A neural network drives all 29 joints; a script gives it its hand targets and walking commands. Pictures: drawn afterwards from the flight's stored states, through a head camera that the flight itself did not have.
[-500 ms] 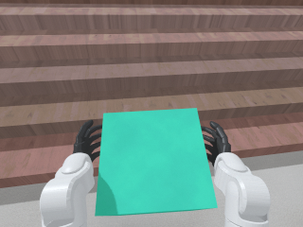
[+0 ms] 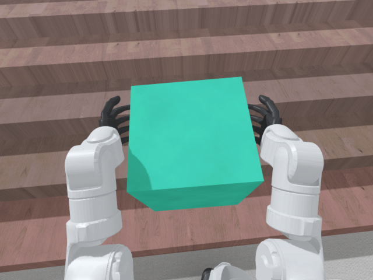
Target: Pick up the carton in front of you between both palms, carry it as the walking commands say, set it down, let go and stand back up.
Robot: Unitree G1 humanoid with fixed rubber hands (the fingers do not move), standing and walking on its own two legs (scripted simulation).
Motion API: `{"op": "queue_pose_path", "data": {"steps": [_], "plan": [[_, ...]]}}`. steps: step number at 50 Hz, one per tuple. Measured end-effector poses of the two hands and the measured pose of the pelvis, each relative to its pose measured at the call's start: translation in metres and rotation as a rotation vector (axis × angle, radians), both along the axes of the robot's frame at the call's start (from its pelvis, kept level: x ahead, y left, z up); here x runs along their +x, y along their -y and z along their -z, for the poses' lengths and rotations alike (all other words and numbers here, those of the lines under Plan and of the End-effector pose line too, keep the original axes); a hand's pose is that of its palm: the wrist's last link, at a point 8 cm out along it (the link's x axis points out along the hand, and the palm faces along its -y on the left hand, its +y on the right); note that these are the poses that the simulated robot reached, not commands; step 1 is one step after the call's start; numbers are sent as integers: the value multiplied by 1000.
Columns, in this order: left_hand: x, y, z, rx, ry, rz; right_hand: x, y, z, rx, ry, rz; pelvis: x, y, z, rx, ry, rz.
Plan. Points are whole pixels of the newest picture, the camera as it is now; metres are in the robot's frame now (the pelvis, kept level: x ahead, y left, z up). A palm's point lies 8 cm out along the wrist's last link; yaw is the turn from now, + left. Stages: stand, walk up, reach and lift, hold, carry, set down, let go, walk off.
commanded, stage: carry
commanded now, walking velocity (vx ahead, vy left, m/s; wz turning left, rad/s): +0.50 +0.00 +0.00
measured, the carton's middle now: (191, 153) +0.36 +0.00 +0.06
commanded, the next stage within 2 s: none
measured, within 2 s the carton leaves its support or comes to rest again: neither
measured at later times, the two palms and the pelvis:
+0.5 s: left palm (137, 23) +0.72 +0.16 +0.17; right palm (244, 29) +0.69 -0.14 +0.17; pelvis +0.36 +0.04 +0.06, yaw -1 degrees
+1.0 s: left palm out of the picture +1.03 +0.20 +0.36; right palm out of the picture +1.08 -0.10 +0.37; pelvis +0.70 +0.00 +0.21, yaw -1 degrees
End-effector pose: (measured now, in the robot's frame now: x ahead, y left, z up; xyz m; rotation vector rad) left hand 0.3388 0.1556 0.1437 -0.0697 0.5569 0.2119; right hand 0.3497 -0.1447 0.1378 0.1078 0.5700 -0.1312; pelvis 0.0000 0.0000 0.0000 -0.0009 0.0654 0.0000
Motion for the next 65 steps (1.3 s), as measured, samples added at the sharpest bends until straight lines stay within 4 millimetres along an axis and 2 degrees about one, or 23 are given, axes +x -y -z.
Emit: {"op": "queue_pose_path", "data": {"steps": [3, 6, 10, 14, 18, 21, 23, 25, 29, 33, 37, 40, 42, 45, 47, 50, 53, 56, 60, 62, 65], "plan": [[35, 0, 14, -23, -56, -33, 43, 0, 11, 24, -57, -4, 31, 8, -9, 7, -14, 0], [70, -1, 17, -49, -56, -55, 81, -1, 13, 51, -59, 6, 63, 12, -17, 15, -27, -1], [121, -1, 7, -60, -1, -57, 130, -1, 5, 61, -5, 20, 114, 12, -23, 19, -40, 3], [178, -3, -8, -55, 61, -45, 181, -3, -8, 54, 59, 32, 175, 4, -22, 14, -40, 21], [244, -12, -20, -41, 77, -21, 241, -12, -17, 46, 76, 40, 246, -9, -22, 28, -34, 36], [304, -15, -20, -35, 43, 16, 290, -16, -18, 36, 43, 66, 302, -24, -28, 37, -34, 36], [346, -10, -21, -40, 6, 72, 316, -11, -23, 15, 4, 120, 335, -35, -39, 50, -21, 22], [381, -2, -28, -40, -21, 120, 336, -4, -33, 0, -31, 161, 357, -42, -58, 54, -16, 19], [432, 9, -62, -57, -48, 135, 375, 6, -69, -2, -72, 217, 405, -50, -105, 48, -12, 29], [484, 11, -109, -45, -2, 133, 431, 8, -122, 5, -15, 225, 458, -52, -141, 4, -8, 42], [539, 5, -150, -52, 69, 111, 499, 2, -179, -39, 82, 180, 518, -41, -157, -24, -7, 21], [580, -3, -172, -60, 88, 78, 555, -5, -209, -59, 124, 127, 568, -31, -162, -51, -3, 9], [609, -8, -182, -68, 83, 53, 594, -10, -220, -59, 129, 89, 602, -22, -164, -63, -11, 8], [648, -19, -194, -65, 40, -4, 655, -22, -226, -31, 94, 17, 654, -8, -173, -78, -17, -1], [669, -29, -202, -45, -6, -65, 692, -32, -228, -25, 55, -35, 677, 0, -186, -79, -7, 2], [692, -40, -214, -30, -75, -114, 730, -43, -232, -1, -6, -55, 704, 2, -214, -80, 11, 4], [724, -43, -239, -47, -83, -120, 759, -47, -250, 36, -30, -40, 736, 2, -243, -57, 19, -4], [768, -42, -274, -43, -29, -99, 793, -43, -281, 35, 21, -18, 770, -3, -264, -26, 16, -10], [833, -38, -316, -4, 36, -49, 843, -41, -314, 39, 83, 1, 824, -20, -278, -2, 8, 6], [865, -37, -327, 13, 31, -24, 868, -40, -322, 39, 76, 23, 855, -30, -284, 14, 9, 14], [917, -35, -332, 16, -3, 13, 908, -38, -328, 28, 36, 65, 903, -46, -292, 47, -9, 18]]}}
